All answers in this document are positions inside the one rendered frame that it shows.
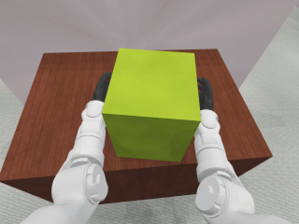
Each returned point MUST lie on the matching carton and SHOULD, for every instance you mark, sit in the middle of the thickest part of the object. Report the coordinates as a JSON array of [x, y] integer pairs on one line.
[[152, 108]]

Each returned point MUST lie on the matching robot left upper arm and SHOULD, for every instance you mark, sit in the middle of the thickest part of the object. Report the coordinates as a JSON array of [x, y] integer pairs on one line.
[[76, 192]]

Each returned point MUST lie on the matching robot left hand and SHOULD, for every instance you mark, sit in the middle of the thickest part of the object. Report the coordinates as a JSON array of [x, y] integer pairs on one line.
[[100, 92]]

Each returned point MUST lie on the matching pedestal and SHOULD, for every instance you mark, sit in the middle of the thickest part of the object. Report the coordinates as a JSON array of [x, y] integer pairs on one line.
[[49, 123]]

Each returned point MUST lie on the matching robot right upper arm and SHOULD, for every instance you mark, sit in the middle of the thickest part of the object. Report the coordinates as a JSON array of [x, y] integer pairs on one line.
[[222, 201]]

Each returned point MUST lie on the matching robot right hand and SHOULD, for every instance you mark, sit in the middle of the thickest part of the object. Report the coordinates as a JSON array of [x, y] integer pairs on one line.
[[206, 100]]

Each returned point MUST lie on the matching robot left forearm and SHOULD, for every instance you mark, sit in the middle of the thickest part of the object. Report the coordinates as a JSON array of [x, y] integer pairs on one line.
[[90, 139]]

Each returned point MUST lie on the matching robot right forearm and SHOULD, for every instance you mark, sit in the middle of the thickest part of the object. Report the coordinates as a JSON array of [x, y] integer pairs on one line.
[[209, 150]]

